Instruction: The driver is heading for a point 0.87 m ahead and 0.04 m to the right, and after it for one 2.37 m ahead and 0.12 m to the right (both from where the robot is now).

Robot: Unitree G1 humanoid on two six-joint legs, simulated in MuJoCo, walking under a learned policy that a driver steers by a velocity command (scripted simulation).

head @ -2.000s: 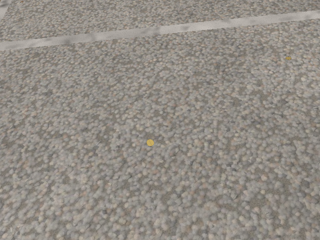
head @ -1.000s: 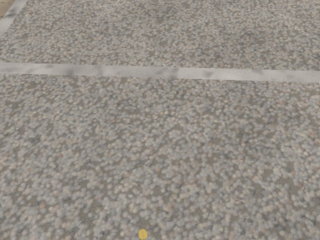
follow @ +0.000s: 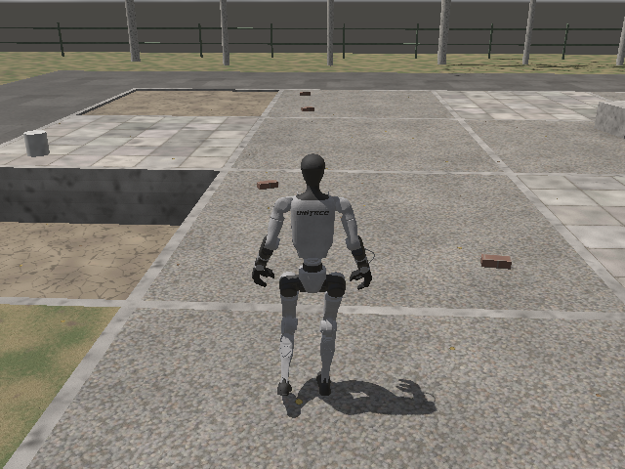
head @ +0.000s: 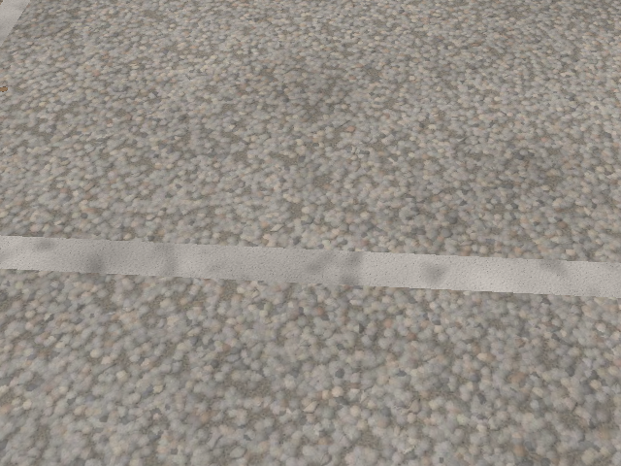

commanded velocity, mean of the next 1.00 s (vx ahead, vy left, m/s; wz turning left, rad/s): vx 0.50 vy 0.00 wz -0.26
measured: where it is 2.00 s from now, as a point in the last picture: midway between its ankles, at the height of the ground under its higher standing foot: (372, 288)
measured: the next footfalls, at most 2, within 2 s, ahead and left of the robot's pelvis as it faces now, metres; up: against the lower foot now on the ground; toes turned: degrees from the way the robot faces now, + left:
left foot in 0.32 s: +0.37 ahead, +0.13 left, +0.00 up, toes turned -16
right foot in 0.82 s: +0.54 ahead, -0.21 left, +0.00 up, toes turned -19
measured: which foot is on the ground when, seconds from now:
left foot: up 0.00-0.30, down 0.32-0.82, up 0.84-1.00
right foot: down 0.00-0.34, up 0.36-0.80, down 0.82-1.00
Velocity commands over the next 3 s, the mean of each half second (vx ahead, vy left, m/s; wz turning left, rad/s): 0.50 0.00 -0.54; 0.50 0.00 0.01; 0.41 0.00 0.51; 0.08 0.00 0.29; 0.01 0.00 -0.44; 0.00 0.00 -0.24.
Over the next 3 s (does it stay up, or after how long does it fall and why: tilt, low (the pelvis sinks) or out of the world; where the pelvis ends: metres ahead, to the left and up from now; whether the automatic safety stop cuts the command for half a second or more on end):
stays up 0.88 -0.15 0.00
